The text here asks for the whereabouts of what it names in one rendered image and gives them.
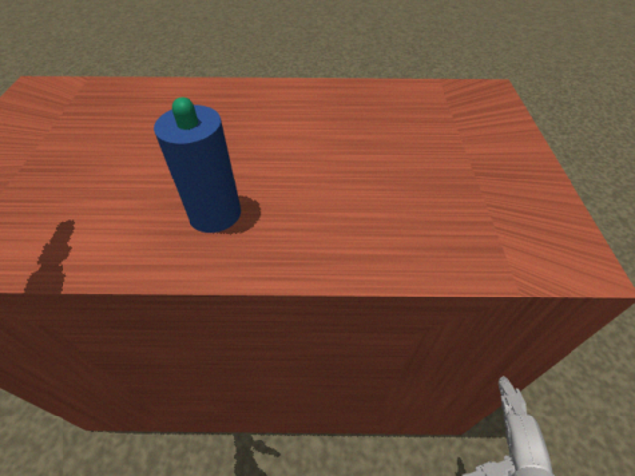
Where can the right robot hand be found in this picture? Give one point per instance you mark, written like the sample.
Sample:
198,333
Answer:
527,447

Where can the bottle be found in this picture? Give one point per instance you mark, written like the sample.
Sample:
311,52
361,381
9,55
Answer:
193,143

